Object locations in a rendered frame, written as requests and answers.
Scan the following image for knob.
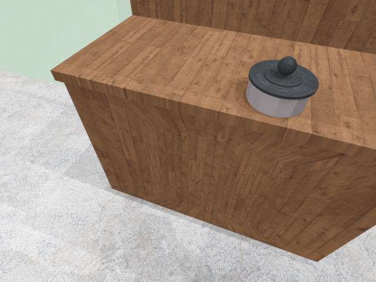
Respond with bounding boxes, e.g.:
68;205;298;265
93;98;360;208
277;56;297;75

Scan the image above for pot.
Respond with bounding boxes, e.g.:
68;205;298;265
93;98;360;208
246;80;310;118

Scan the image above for table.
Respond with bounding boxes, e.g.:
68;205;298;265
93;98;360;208
51;0;376;262

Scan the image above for lid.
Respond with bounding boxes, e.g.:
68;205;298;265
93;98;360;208
249;60;319;100

